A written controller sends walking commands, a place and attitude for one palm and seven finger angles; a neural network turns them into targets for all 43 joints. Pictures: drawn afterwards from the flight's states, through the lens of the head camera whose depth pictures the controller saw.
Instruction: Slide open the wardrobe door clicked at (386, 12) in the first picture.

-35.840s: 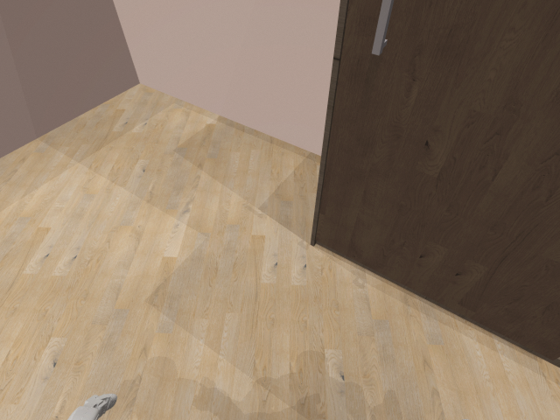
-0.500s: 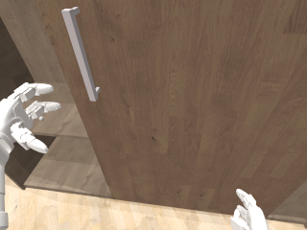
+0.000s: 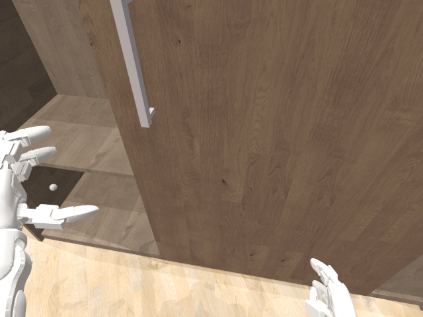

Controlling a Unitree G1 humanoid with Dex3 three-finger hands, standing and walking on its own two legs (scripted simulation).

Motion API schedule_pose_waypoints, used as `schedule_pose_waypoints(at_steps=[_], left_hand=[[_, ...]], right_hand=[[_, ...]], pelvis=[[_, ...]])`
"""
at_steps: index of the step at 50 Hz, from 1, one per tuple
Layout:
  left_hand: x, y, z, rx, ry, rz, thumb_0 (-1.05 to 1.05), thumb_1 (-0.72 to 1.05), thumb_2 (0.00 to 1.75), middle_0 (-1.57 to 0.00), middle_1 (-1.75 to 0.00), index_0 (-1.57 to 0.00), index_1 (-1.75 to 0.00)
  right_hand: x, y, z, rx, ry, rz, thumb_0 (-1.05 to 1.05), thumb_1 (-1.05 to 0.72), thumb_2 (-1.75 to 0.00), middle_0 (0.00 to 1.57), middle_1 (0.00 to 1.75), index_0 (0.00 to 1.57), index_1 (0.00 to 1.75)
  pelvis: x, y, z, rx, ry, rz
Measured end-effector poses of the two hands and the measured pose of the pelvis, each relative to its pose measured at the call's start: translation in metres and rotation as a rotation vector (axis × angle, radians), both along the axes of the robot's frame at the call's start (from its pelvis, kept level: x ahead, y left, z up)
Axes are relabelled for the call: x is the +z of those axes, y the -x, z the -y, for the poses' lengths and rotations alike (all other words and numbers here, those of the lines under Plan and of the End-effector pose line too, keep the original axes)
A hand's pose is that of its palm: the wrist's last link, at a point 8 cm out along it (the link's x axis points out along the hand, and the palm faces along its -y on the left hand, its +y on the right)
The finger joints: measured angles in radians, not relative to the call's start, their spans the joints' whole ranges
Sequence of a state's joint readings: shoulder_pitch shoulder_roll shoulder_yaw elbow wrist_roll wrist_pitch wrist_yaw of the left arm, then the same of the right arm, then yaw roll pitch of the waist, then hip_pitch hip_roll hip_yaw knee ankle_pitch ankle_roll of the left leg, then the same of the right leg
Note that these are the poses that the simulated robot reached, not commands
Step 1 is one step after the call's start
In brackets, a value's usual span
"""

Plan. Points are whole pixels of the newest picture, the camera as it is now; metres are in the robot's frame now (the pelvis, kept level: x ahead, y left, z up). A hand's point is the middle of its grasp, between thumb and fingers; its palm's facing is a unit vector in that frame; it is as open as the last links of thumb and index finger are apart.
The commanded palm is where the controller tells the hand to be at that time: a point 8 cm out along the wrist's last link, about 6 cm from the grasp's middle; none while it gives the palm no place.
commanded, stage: draw the hand back to the body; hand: left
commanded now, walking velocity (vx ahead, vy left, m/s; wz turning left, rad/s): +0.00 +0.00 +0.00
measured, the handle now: (138, 67) +0.47 +0.22 +0.25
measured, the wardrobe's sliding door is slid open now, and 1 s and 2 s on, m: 0.65 0.65 0.65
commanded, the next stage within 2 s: step back with the hand held close in 0.84 s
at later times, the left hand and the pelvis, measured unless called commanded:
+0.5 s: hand (73, 205) +0.21 +0.24 +0.16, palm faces +0.42 -0.82 -0.37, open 8.5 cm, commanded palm +0.16 +0.28 +0.18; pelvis +0.03 -0.01 +0.00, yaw -1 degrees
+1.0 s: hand (95, 197) +0.23 +0.22 +0.16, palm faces +0.42 -0.81 -0.40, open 7.5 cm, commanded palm +0.19 +0.26 +0.18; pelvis +0.04 -0.04 +0.00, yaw -1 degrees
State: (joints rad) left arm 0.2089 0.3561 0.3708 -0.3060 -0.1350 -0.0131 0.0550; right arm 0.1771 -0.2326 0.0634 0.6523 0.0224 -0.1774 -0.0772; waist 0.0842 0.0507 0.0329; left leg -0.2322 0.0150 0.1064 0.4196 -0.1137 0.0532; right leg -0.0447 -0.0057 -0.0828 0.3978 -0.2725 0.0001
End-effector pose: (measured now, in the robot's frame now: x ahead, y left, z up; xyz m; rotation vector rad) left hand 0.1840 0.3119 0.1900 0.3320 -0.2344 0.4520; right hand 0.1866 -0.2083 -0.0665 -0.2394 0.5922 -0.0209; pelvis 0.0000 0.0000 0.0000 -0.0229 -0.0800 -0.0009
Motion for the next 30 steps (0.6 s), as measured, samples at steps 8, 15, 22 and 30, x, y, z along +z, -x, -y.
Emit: schedule_pose_waypoints(at_steps=[8, 15, 22, 30], left_hand=[[0.001, -0.001, 0.009, 0.017, -0.038, 0.018, 0.0, 0.04, 0.48, -0.23, -0.8, -0.23, -0.8], [-0.006, -0.003, 0.023, -0.032, -0.067, -0.035, 0.0, 0.29, 0.61, -0.22, -0.65, -0.22, -0.65], [-0.008, 0.009, 0.031, -0.025, -0.09, -0.073, 0.01, 0.54, 0.73, -0.22, -0.5, -0.22, -0.5], [-0.013, 0.014, 0.038, 0.014, -0.078, -0.105, 0.01, 0.78, 0.84, -0.21, -0.36, -0.21, -0.36]], right_hand=[[-0.014, 0.014, 0.008, -0.047, 0.0, -0.085, 0.01, -0.9, -0.9, 0.21, 0.3, 0.21, 0.3], [-0.009, 0.01, 0.022, -0.09, 0.0, -0.071, 0.01, -0.9, -0.9, 0.21, 0.3, 0.2, 0.3], [-0.002, -0.007, 0.036, -0.09, 0.014, -0.043, 0.01, -0.9, -0.9, 0.21, 0.3, 0.2, 0.3], [0.0, -0.028, 0.038, -0.056, 0.017, -0.027, 0.01, -0.9, -0.9, 0.2, 0.3, 0.2, 0.3]], pelvis=[[0.002, -0.007, -0.001, -0.007, -0.01, 0.02], [0.003, -0.015, 0.004, -0.024, -0.014, 0.02], [0.003, -0.024, 0.011, -0.024, -0.014, 0.016], [0.003, -0.03, 0.02, -0.011, -0.019, 0.01]])
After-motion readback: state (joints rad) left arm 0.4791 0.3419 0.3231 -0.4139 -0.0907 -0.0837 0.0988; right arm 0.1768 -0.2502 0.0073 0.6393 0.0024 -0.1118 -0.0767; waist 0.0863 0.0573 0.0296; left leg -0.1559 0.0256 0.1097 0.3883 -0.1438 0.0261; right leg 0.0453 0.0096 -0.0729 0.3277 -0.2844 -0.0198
